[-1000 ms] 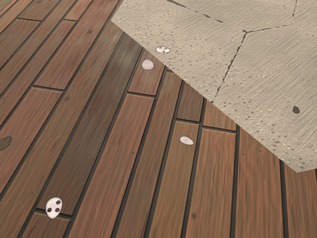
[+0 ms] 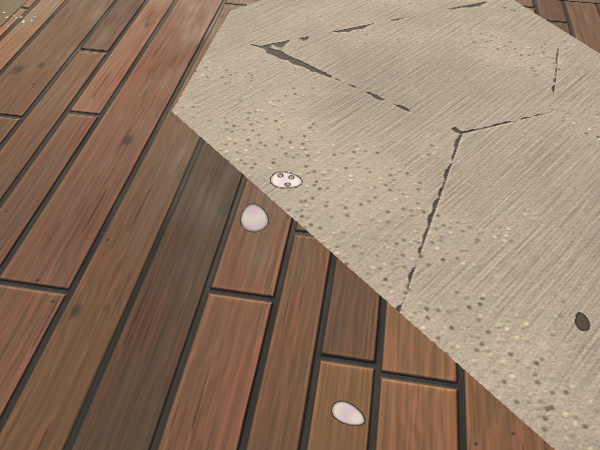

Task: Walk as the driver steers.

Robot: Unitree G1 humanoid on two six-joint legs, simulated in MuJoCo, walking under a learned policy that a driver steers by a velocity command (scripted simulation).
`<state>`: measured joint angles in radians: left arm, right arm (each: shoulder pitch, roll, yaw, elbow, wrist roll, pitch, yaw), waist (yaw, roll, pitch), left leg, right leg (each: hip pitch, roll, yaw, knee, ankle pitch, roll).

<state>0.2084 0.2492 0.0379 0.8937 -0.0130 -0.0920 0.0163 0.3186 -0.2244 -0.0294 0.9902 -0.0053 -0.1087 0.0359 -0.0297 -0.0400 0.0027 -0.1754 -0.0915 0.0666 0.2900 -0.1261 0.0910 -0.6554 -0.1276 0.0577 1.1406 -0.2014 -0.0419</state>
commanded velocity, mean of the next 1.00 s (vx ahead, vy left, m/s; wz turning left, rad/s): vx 0.50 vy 0.00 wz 0.00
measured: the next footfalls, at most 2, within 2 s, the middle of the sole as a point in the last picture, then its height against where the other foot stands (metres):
right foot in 0.30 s outside the picture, level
left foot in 0.86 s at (272, 393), level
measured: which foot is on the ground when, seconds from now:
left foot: down 0.00-0.32, up 0.34-0.84, down 0.86-1.00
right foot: up 0.00-0.28, down 0.30-0.88, up 0.90-1.00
